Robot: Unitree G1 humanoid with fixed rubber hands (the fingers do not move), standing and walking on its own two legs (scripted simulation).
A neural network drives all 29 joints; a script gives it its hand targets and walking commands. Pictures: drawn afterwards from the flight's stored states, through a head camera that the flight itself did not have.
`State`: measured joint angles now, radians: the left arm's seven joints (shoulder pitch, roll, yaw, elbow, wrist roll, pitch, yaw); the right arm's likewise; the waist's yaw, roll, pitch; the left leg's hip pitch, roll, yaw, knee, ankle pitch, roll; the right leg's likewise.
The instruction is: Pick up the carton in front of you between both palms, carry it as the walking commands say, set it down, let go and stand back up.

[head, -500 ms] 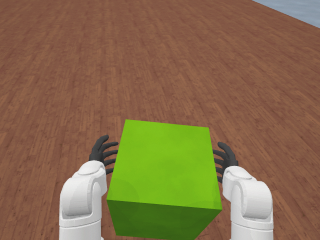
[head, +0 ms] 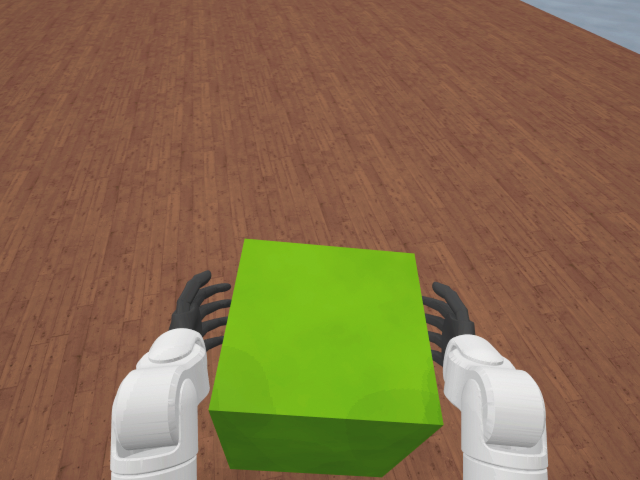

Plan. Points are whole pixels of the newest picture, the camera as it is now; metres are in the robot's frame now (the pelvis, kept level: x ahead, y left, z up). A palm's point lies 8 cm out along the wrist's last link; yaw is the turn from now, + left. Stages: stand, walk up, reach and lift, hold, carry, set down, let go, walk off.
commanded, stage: carry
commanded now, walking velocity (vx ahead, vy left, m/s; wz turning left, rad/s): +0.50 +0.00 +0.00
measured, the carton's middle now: (318, 366) +0.28 +0.00 +0.01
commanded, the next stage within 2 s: none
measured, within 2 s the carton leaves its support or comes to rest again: neither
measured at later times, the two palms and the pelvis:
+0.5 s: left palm (237, 164) +0.62 +0.13 +0.09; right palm (405, 173) +0.60 -0.17 +0.08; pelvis +0.34 -0.01 -0.01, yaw -1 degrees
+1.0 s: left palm (255, 97) +0.84 +0.11 +0.11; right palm (393, 109) +0.82 -0.18 +0.09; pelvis +0.56 -0.02 +0.00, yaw +0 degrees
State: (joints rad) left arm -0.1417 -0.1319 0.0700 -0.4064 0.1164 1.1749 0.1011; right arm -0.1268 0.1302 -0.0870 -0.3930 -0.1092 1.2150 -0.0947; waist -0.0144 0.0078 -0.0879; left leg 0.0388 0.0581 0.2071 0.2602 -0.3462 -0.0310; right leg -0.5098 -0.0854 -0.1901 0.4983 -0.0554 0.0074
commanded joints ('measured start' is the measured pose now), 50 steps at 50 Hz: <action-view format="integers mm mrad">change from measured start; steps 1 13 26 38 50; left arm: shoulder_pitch -380 -467 -447 -381 -409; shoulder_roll -821 -977 -917 -1006 -921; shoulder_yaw -638 -687 -679 -733 -619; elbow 55 -18 88 -34 168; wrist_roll -376 -451 -380 -376 -349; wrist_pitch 66 27 64 -22 61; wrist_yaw -245 -281 -264 -234 -268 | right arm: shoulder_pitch -537 -598 -512 -457 -577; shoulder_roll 743 923 843 901 839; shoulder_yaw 664 718 660 695 680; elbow -66 -123 59 -105 26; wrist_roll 413 410 413 410 411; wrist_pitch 34 -17 12 -56 31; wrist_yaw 265 235 280 293 283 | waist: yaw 44 24 -14 6 8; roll -168 -160 299 118 -65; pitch -299 -242 -388 -333 -271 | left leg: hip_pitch -341 -710 341 -75 -192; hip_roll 32 54 361 189 92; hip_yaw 18 -100 -535 -47 -93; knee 644 548 147 130 210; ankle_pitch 263 190 1048 664 377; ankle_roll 4 30 306 111 -10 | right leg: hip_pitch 644 649 -46 337 433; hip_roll -182 -196 118 31 -103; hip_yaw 331 137 55 43 145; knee -147 -293 689 -97 -16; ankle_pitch -186 199 -464 15 597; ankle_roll -86 -145 48 15 -52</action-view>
